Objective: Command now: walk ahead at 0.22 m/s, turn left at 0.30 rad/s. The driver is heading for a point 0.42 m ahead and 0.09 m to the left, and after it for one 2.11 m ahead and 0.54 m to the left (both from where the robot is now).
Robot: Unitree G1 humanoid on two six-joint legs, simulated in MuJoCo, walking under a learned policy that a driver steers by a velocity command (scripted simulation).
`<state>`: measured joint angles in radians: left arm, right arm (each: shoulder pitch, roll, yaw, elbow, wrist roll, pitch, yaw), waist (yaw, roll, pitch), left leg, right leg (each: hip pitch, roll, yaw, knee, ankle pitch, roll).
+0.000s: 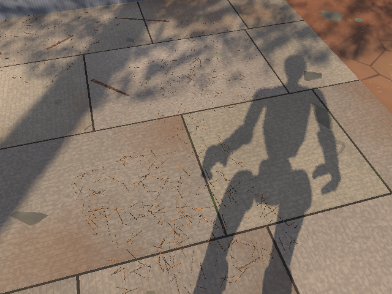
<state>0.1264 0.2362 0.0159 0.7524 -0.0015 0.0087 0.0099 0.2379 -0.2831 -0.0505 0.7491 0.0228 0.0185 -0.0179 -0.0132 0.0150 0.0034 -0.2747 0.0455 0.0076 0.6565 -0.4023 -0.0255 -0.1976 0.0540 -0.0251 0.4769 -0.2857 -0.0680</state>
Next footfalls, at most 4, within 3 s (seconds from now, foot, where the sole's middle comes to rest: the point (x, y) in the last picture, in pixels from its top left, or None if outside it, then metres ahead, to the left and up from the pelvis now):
0.06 left None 0.01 0.12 -0.77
0.50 right None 0.37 -0.06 -0.77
0.90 left None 0.39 0.22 -0.77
1.16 right None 0.45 -0.03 -0.77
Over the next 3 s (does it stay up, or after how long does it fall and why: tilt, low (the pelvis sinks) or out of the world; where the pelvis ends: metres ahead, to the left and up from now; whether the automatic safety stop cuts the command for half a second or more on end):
stays up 0.40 0.07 0.00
